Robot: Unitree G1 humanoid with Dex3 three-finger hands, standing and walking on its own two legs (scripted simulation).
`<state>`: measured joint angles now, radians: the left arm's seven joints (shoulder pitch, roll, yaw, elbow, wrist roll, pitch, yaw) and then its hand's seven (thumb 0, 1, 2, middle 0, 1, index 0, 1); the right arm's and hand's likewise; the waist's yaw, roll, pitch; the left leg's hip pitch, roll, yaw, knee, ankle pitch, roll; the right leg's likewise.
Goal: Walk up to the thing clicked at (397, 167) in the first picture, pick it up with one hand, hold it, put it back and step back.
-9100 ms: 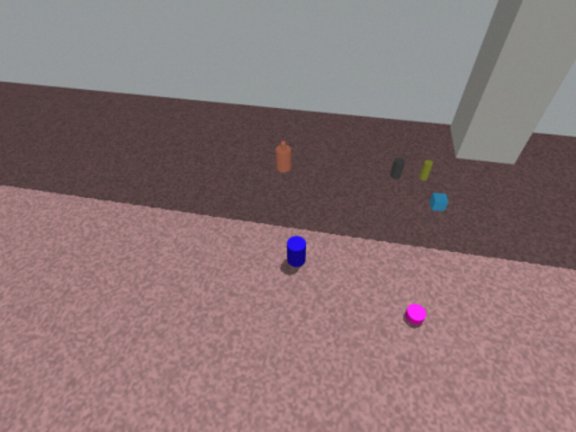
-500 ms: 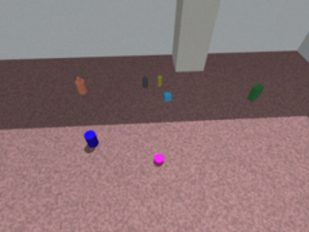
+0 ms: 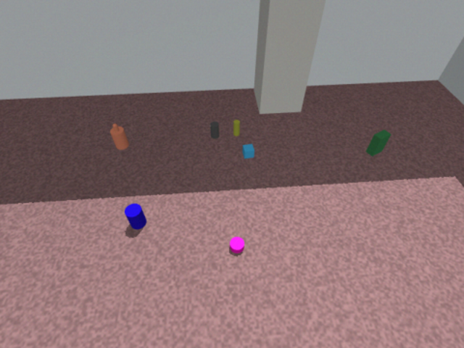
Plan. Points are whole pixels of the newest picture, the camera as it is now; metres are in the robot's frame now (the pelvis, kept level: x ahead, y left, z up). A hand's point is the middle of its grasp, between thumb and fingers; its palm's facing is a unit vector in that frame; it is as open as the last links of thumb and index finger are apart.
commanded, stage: stand
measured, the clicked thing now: (214, 130) +1.51 +0.15 -0.73
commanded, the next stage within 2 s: none
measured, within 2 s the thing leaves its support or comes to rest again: neither
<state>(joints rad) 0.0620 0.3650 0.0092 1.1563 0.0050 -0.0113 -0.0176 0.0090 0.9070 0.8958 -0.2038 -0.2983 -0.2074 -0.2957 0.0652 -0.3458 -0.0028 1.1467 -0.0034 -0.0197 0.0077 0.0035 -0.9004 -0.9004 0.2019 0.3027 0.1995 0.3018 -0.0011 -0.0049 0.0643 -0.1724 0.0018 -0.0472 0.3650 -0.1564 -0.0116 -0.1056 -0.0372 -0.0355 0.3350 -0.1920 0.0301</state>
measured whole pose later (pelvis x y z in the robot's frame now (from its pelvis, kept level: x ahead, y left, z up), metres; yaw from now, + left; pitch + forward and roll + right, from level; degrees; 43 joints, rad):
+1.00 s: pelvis +0.01 -0.01 +0.00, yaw +0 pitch -2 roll +0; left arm 0.10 0.35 0.00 1.14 0.01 -0.01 -0.01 0.01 0.91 0.90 -0.20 -0.30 -0.21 -0.30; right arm 0.09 -0.35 0.01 1.15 0.00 -0.01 0.01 0.00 -0.90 -0.90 0.20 0.30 0.20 0.30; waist 0.00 0.00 0.05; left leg -0.15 0.01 -0.04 0.34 -0.16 -0.02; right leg -0.09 -0.03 -0.03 0.32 -0.19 0.02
